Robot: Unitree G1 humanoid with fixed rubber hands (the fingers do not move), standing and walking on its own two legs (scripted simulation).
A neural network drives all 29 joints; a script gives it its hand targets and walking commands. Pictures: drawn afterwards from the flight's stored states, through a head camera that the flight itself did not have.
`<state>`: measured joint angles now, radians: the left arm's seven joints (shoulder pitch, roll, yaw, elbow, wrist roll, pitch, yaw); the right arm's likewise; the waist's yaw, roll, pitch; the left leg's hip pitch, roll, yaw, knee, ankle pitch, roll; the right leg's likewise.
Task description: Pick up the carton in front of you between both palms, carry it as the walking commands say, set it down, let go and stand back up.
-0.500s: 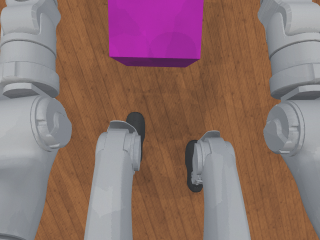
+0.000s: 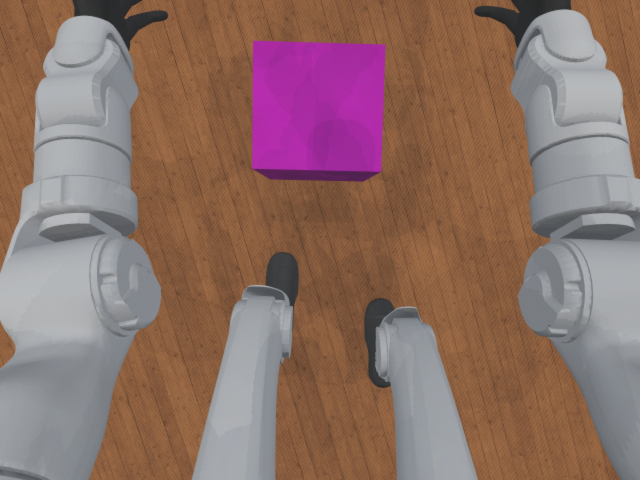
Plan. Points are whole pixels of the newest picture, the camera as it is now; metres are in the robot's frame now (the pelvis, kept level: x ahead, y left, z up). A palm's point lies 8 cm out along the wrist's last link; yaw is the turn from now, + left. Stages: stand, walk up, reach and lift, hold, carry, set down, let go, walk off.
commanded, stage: let go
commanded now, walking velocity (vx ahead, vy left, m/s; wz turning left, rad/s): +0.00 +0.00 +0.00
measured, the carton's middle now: (317, 123) +0.54 +0.07 -0.48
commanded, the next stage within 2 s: stand in 1.44 s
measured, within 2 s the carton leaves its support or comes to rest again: neither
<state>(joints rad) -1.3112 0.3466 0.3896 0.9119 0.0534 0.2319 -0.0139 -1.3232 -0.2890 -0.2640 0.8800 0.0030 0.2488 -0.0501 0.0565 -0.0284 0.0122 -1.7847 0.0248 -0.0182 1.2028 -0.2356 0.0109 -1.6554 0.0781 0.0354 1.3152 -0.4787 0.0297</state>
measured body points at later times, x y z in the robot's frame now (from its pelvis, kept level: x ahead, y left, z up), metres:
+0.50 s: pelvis +0.05 +0.01 +0.11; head +0.29 +0.04 +0.49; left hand +0.41 +0.28 -0.01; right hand +0.46 -0.16 +0.00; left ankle +0.13 +0.12 -0.57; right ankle +0.04 -0.13 -0.57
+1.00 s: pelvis +0.09 +0.00 +0.16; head +0.15 +0.01 +0.61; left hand +0.25 +0.24 +0.08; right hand +0.30 -0.22 +0.08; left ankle +0.13 +0.12 -0.57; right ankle +0.04 -0.13 -0.58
